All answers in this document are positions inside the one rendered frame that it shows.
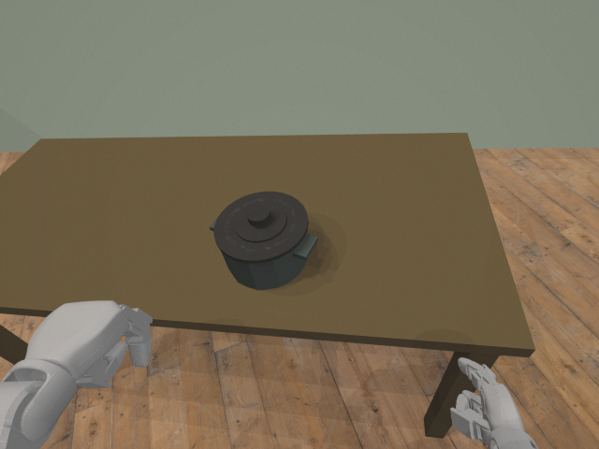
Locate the left robot forearm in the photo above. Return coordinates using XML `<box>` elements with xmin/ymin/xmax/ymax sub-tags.
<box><xmin>0</xmin><ymin>359</ymin><xmax>78</xmax><ymax>449</ymax></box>

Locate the right robot hand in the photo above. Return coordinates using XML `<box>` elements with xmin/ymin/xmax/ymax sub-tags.
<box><xmin>450</xmin><ymin>357</ymin><xmax>525</xmax><ymax>446</ymax></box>

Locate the lid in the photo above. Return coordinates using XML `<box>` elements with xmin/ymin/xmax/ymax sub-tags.
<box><xmin>213</xmin><ymin>192</ymin><xmax>309</xmax><ymax>264</ymax></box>

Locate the right robot forearm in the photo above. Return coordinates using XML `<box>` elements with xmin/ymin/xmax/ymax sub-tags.
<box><xmin>489</xmin><ymin>427</ymin><xmax>538</xmax><ymax>449</ymax></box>

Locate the pot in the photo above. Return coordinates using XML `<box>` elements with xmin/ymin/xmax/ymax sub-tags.
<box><xmin>210</xmin><ymin>216</ymin><xmax>318</xmax><ymax>290</ymax></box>

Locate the knob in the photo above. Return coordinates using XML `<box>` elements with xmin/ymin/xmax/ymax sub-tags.
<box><xmin>247</xmin><ymin>205</ymin><xmax>270</xmax><ymax>226</ymax></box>

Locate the table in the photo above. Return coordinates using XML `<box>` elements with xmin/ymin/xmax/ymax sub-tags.
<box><xmin>0</xmin><ymin>133</ymin><xmax>535</xmax><ymax>439</ymax></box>

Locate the left robot hand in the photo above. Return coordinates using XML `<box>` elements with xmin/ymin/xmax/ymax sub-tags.
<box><xmin>25</xmin><ymin>300</ymin><xmax>153</xmax><ymax>389</ymax></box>

